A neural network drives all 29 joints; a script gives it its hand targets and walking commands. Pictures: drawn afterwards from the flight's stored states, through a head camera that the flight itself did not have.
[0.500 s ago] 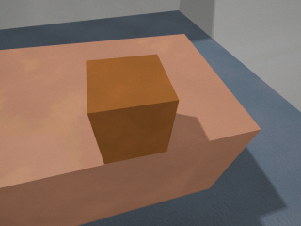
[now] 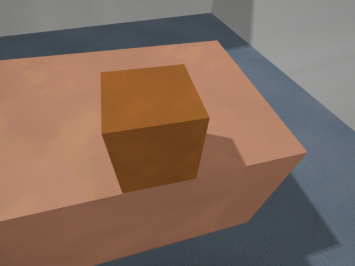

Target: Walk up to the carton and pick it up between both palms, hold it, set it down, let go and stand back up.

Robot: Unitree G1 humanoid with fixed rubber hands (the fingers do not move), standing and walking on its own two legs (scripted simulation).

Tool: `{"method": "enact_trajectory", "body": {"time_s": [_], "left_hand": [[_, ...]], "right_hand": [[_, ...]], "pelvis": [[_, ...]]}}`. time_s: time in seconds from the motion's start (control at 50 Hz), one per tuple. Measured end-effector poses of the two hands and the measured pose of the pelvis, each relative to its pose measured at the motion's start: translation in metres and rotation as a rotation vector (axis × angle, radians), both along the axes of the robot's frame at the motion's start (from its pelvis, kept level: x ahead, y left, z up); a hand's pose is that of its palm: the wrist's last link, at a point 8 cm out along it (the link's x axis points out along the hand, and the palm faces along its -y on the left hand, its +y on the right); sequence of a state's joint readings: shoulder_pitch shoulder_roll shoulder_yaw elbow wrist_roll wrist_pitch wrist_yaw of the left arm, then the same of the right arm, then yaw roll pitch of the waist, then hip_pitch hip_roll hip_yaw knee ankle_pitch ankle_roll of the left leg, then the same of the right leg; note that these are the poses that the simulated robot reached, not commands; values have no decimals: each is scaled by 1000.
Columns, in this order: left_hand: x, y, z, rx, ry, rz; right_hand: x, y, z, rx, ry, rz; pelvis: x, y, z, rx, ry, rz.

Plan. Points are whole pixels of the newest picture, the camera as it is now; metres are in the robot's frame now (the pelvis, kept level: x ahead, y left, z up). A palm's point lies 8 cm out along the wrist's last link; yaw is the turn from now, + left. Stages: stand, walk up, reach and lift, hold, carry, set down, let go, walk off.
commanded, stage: stand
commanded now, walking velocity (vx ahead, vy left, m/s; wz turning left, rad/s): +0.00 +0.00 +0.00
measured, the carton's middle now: (152, 130) +0.44 +0.05 +0.04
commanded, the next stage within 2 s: none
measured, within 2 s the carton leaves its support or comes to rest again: neither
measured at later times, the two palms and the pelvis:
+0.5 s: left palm out of the picture -0.02 +0.19 -0.15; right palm out of the picture -0.07 -0.20 -0.14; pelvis +0.00 -0.01 +0.00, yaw +0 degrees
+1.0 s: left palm out of the picture -0.02 +0.18 -0.15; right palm out of the picture -0.07 -0.21 -0.14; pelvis +0.00 -0.02 +0.00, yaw +1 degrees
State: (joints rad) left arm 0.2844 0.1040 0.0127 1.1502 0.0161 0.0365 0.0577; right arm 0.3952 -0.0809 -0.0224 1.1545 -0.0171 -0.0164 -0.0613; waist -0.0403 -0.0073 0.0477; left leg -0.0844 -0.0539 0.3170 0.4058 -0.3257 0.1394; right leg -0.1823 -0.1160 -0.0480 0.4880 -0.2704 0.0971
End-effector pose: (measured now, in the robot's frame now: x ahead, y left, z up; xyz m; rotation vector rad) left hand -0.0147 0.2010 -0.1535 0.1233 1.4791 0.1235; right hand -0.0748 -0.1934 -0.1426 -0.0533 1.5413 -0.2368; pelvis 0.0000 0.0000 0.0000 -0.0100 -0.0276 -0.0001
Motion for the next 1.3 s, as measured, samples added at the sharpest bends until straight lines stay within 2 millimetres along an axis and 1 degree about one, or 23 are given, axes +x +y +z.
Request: {"method": "enact_trajectory", "body": {"time_s": [0.28, 0.44, 0.8, 1.3], "left_hand": [[-2, -4, 1, 0, -4, 4], [-4, -7, 3, -2, -4, 5], [-3, -14, 4, -3, -16, 12], [-13, -23, 6, -15, -2, 15]], "right_hand": [[6, -6, 0, -3, -18, 11], [5, -8, 0, 2, -12, 11], [11, -16, 2, -1, -25, 25], [1, -19, 3, 11, -7, 20]], "pelvis": [[-1, -3, 1, -1, -6, 5], [-1, -6, 1, 2, -3, 3], [0, -13, 3, -1, -4, 6], [-3, -19, 5, 1, -3, 9]]}}
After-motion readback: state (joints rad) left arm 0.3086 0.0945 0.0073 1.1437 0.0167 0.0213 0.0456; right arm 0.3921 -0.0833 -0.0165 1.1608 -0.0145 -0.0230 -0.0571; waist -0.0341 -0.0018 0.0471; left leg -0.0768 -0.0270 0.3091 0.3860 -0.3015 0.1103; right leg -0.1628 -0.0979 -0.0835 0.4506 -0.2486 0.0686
